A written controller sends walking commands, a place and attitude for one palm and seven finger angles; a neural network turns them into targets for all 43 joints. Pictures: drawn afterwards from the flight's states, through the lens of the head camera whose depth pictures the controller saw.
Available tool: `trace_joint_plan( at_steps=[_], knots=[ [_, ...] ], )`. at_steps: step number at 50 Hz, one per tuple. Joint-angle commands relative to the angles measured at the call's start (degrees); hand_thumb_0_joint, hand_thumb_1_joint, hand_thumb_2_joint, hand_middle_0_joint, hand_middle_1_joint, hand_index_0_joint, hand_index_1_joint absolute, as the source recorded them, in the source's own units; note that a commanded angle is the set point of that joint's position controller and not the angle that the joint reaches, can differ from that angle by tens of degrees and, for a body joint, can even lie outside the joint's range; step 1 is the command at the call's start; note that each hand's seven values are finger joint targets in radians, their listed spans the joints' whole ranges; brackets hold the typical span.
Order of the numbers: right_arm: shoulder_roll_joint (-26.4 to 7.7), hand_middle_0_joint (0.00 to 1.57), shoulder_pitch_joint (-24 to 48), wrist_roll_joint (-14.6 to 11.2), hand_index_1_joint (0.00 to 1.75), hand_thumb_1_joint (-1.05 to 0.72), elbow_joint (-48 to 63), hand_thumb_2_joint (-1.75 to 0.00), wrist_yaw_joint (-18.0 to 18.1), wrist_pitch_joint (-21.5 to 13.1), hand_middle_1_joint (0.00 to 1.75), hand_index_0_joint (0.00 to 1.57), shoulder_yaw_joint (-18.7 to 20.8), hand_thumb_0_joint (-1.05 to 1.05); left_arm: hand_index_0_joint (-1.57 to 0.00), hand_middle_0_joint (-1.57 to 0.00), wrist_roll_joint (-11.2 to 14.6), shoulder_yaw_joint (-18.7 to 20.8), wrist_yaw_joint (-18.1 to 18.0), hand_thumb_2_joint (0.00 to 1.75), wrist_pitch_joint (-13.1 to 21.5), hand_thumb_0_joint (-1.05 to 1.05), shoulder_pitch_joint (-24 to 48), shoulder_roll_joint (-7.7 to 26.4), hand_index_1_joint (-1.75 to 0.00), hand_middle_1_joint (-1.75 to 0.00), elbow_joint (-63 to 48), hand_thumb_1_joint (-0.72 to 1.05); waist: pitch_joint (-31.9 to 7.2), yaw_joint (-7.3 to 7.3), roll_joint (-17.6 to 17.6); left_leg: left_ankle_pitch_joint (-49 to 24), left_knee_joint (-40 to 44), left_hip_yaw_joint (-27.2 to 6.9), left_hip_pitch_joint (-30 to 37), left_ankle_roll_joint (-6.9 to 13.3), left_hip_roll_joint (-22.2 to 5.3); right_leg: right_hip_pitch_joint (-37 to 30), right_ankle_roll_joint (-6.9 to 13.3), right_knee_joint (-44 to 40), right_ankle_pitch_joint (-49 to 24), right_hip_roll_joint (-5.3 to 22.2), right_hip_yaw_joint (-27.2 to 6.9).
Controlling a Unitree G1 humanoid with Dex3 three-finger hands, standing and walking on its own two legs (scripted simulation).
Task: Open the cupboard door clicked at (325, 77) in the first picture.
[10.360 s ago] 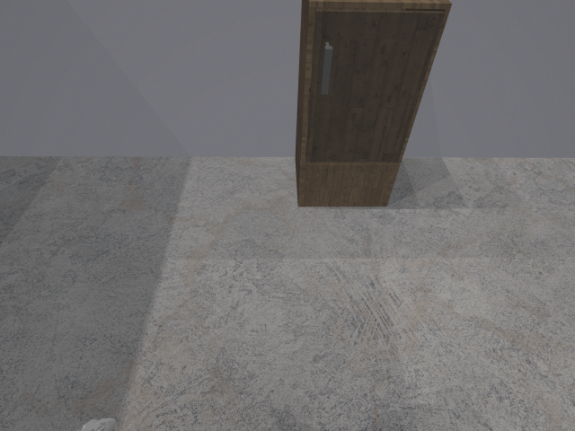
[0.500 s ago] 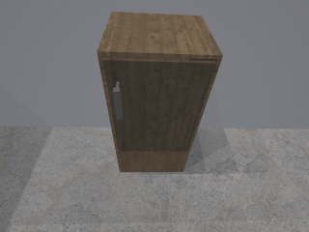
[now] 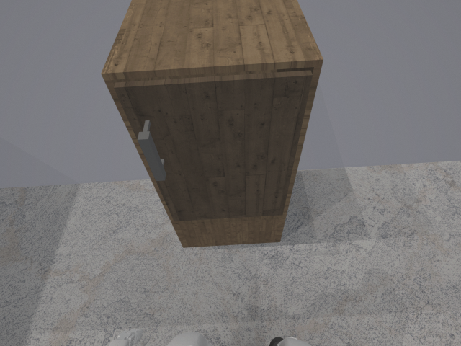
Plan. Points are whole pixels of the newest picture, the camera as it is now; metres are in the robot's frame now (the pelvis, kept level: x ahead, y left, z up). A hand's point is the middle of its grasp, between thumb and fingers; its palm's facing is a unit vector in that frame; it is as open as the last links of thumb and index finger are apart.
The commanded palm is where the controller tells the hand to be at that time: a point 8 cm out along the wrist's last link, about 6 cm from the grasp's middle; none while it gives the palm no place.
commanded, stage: come to a stop and stand still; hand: left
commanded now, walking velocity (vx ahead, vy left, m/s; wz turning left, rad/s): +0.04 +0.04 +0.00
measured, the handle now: (154, 151) +0.54 +0.22 -0.04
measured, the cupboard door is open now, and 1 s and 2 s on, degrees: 0 0 0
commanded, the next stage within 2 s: look again from close up in 1.20 s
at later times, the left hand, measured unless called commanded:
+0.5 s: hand out of the picture -0.08 +0.26 -0.16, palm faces +0.05 -0.96 -0.26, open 7.4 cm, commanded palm none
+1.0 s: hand out of the picture -0.11 +0.23 -0.16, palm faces -0.01 -0.98 -0.18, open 7.4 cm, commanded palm none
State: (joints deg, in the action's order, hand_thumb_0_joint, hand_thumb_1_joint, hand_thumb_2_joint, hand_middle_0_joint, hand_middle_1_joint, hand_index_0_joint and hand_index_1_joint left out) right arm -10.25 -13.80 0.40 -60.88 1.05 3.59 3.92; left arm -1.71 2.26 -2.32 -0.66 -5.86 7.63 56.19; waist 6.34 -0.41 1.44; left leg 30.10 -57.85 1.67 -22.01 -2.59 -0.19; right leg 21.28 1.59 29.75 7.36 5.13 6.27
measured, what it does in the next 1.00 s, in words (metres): walks backwards: left foot, then right foot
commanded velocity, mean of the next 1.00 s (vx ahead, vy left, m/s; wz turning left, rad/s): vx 0.00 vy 0.00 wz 0.00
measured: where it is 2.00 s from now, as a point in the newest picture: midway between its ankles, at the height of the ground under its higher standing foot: outside the picture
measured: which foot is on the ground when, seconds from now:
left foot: up 0.00-0.12, down 0.14-1.00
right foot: down 0.00-0.16, up 0.18-0.34, down 0.36-0.56, up 0.58-0.76, down 0.78-1.00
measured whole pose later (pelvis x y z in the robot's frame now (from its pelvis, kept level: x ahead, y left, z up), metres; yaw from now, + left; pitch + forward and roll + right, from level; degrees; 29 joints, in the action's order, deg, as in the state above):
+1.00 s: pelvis -0.11 +0.07 +0.01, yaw -2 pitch -2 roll +0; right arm -9.1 -17.8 0.9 -60.8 0.8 0.4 0.0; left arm -0.8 -0.5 -1.5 0.1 -20.1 6.1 61.2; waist 0.7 -1.7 2.6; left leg 6.3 -24.0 5.5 -16.5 3.5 1.1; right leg 9.8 2.1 26.6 15.4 -2.3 0.9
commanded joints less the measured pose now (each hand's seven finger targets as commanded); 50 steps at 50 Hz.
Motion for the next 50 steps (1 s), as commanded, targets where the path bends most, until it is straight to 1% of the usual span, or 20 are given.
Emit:
trace_joint_plan(
  at_steps=[1,3,4,5,6,8,9,12,15,16,18,20,22,25,28,32,36,40,43,50],
  knots=[
    [-1.5,0.20,-6.3,0.3,0.30,-0.90,2.8,-0.90,-0.4,-0.6,0.30,0.20,0.4,0.00,-0.20,-0.20,-0.5,3.3,-0.6,0.90,-0.3,0.00,-3.4,12.7,-0.30,-0.30,-2.8,0.90,-11.1,1.38,-12.9,-2.5,4.3,-0.7,2.8,0.3,-0.7,-6.8,8.1,-12.3,-7.3,13.6,-13.3],
    [-1.6,0.20,-7.0,0.3,0.30,-0.90,3.1,-0.90,-0.6,-1.1,0.30,0.20,0.2,0.00,-0.20,-0.20,-0.7,3.5,-0.5,0.90,-0.6,0.00,-2.9,13.0,-0.30,-0.30,-3.0,0.90,-10.3,0.90,-13.6,-3.5,11.6,0.2,5.3,0.8,-1.0,-4.7,7.3,-13.3,2.7,12.7,-14.0],
    [-6.5,0.20,-10.8,-0.3,0.30,-0.90,7.0,-0.90,-0.6,-2.7,0.30,0.20,1.2,0.00,-0.20,-0.20,-0.4,2.7,-2.8,0.90,0.0,0.00,-3.3,15.8,-0.30,-0.30,-4.8,0.90,-22.7,-3.88,-6.6,-1.0,18.1,3.8,5.7,-0.2,0.6,-19.4,6.7,-3.4,-21.7,13.6,-16.7],
    [-3.9,0.20,-10.3,-0.1,0.30,-0.90,9.1,-0.90,-0.3,-2.9,0.30,0.20,0.6,0.00,-0.20,-0.20,0.0,2.8,-2.5,0.90,-0.6,0.00,-3.5,15.9,-0.30,-0.30,-6.7,0.90,-22.7,-2.56,-3.9,-6.1,30.5,2.4,9.1,1.3,-0.5,-14.8,5.8,1.9,-7.0,12.0,-13.4],
    [-5.1,0.20,-7.9,0.2,0.30,-0.90,9.1,-0.90,-0.1,-3.3,0.30,0.20,0.2,0.00,-0.20,-0.20,0.7,1.9,-1.9,0.90,-1.0,0.00,-5.0,11.6,-0.30,-0.30,-5.5,0.90,-18.1,-1.64,4.7,-13.7,39.0,2.8,13.2,1.6,-0.9,-7.1,3.2,5.0,3.4,6.4,-7.6],
    [-10.8,0.20,-1.8,1.7,0.30,-0.90,14.3,-0.90,0.2,-2.6,0.30,0.20,0.8,0.00,-0.20,-0.20,1.3,0.8,-0.4,0.90,-2.8,0.00,-5.8,7.7,-0.30,-0.30,-6.2,0.90,-3.3,-0.24,19.1,-11.8,44.9,-15.2,0.6,9.2,-15.3,6.5,-2.1,17.7,20.9,-4.1,-2.1],
    [-10.6,0.20,2.5,1.8,0.30,-0.90,16.1,-0.90,0.0,-2.2,0.30,0.20,0.5,0.00,-0.20,-0.20,1.2,1.4,-0.1,0.90,-3.2,0.00,-6.3,8.0,-0.30,-0.30,-6.2,0.90,0.1,1.05,13.1,-1.8,46.9,-14.2,-7.5,12.1,-17.0,3.7,-0.5,21.7,18.0,-3.0,-5.7],
    [-8.8,0.20,6.1,1.6,0.30,-0.90,16.3,-0.90,-0.7,-2.2,0.30,0.20,-0.5,0.00,-0.20,-0.20,0.3,1.0,0.6,0.90,-2.8,0.00,-9.9,8.0,-0.30,-0.30,-5.2,0.90,6.0,2.98,6.3,2.5,45.7,-10.0,-17.4,10.8,-12.3,-1.6,-0.9,27.6,12.5,-4.7,-6.3],
    [-9.5,0.20,2.9,1.5,0.30,-0.90,15.1,-0.90,-0.5,-2.3,0.30,0.20,-0.7,0.00,-0.20,-0.20,0.5,0.4,1.0,0.90,-1.1,0.00,-14.9,6.8,-0.30,-0.30,-4.5,0.90,6.0,3.78,-1.2,5.5,40.7,-9.3,-12.3,9.4,-11.0,-6.2,-0.9,8.7,11.8,-4.7,-4.4],
    [-8.9,0.20,1.3,1.2,0.30,-0.90,14.8,-0.90,-0.4,-2.3,0.30,0.20,-0.9,0.00,-0.20,-0.20,0.2,0.3,1.0,0.90,-0.5,0.00,-16.1,7.5,-0.30,-0.30,-4.4,0.90,5.8,3.41,-4.6,5.9,36.8,-8.0,-10.6,7.8,-8.2,-6.3,-0.4,0.9,12.7,-4.5,-8.1],
    [-5.9,0.20,-3.2,0.4,0.30,-0.90,14.3,-0.90,-0.2,-2.1,0.30,0.20,-1.5,0.00,-0.20,-0.20,0.2,0.1,0.8,0.90,0.9,0.00,-13.7,10.5,-0.30,-0.30,-5.6,0.90,2.8,-0.64,-9.9,-3.1,26.1,-2.3,-0.4,4.6,-0.9,4.2,5.5,-12.8,28.2,5.7,-26.9],
    [-5.0,0.20,-7.2,0.6,0.30,-0.90,12.2,-0.90,-0.6,-1.9,0.30,0.20,-1.0,0.00,-0.20,-0.20,0.3,0.9,0.8,0.90,1.1,0.00,-8.0,12.9,-0.30,-0.30,-7.4,0.90,-4.6,-3.95,-8.3,-9.4,19.5,-0.8,15.1,3.7,1.4,14.0,7.3,-17.9,34.6,6.9,-27.0],
    [-5.2,0.20,-10.0,0.4,0.30,-0.90,10.5,-0.90,-0.5,-1.9,0.30,0.20,-1.0,0.00,-0.20,-0.20,0.3,1.0,0.3,0.90,1.2,0.00,-5.4,11.5,-0.30,-0.30,-7.9,0.90,-5.2,-4.61,-16.4,-9.6,20.8,-1.3,16.9,4.2,0.5,14.5,5.7,-16.9,33.6,4.5,-21.7],
    [-4.6,0.20,-12.1,0.8,0.30,-0.90,8.8,-0.90,-0.4,-2.8,0.30,0.20,-1.1,0.00,-0.20,-0.20,0.4,1.1,0.4,0.90,0.5,0.00,-6.6,9.7,-0.30,-0.30,-6.8,0.90,-4.1,-4.34,-7.6,-7.3,30.1,-3.7,17.9,5.0,-1.1,15.1,3.3,-10.8,29.6,1.2,-16.7],
    [-7.7,0.20,-4.2,1.2,0.30,-0.90,10.2,-0.90,0.2,-3.9,0.30,0.20,-0.9,0.00,-0.20,-0.20,0.7,0.9,0.7,0.90,-0.1,0.00,-13.9,7.2,-0.30,-0.30,-4.3,0.90,-1.6,0.81,10.8,9.0,49.8,-19.3,-0.6,8.6,-12.4,1.0,0.5,8.6,14.2,-5.8,-7.1],
    [-7.5,0.20,0.8,0.9,0.30,-0.90,10.2,-0.90,0.5,-3.5,0.30,0.20,-1.3,0.00,-0.20,-0.20,0.2,0.8,1.1,0.90,-1.2,0.00,-18.8,4.6,-0.30,-0.30,-1.1,0.90,-2.2,3.75,5.5,6.8,50.5,-16.5,-8.1,11.1,-12.6,-5.4,0.5,20.2,14.6,-5.5,-6.8],
    [-7.0,0.20,-4.6,1.1,0.30,-0.90,6.7,-0.90,0.6,-3.4,0.30,0.20,-1.5,0.00,-0.20,-0.20,0.7,-0.1,1.0,0.90,-0.1,0.00,-18.5,2.9,-0.30,-0.30,0.2,0.90,-1.5,1.53,3.2,3.5,49.2,-14.4,1.7,8.8,-10.8,-6.3,1.1,0.3,16.0,-5.2,-4.9],
    [-4.3,0.20,-6.2,0.5,0.30,-0.90,4.7,-0.90,0.2,-3.7,0.30,0.20,-2.2,0.00,-0.20,-0.20,0.5,-0.6,0.5,0.90,1.2,0.00,-19.4,5.1,-0.30,-0.30,1.8,0.90,-2.5,-0.04,-1.5,-10.1,42.3,-7.0,7.3,4.1,-4.1,-5.1,5.0,-11.2,16.2,0.6,-15.2],
    [-3.8,0.20,-7.9,0.4,0.30,-0.90,3.4,-0.90,0.1,-4.0,0.30,0.20,-2.6,0.00,-0.20,-0.20,0.8,-1.1,0.4,0.90,2.3,0.00,-14.3,4.9,-0.30,-0.30,1.1,0.90,-4.3,-2.36,-8.9,-17.2,35.7,-4.4,15.2,4.2,-4.0,1.1,4.1,-14.4,17.3,1.6,-15.6],
    [-3.9,0.20,-7.0,0.5,0.30,-0.90,1.1,-0.90,0.3,-4.3,0.30,0.20,-3.2,0.00,-0.20,-0.20,1.0,-1.6,0.4,0.90,1.9,0.00,-14.9,4.8,-0.30,-0.30,2.0,0.90,0.6,-1.26,-0.8,-11.7,40.1,-7.1,9.2,4.7,-5.8,-0.1,2.8,-12.4,16.8,-0.5,-13.8]
  ],
)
